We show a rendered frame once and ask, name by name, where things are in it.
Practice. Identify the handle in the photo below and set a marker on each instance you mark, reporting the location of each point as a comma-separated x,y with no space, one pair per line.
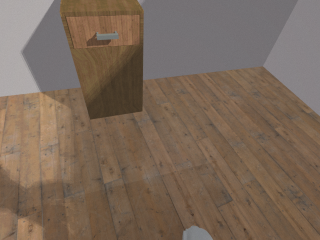
107,36

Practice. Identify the right robot thigh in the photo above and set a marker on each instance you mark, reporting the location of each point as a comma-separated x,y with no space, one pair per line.
196,233

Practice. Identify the cabinet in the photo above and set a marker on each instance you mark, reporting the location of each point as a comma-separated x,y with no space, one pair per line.
111,77

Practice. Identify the drawer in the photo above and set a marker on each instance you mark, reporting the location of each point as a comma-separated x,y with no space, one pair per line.
83,30

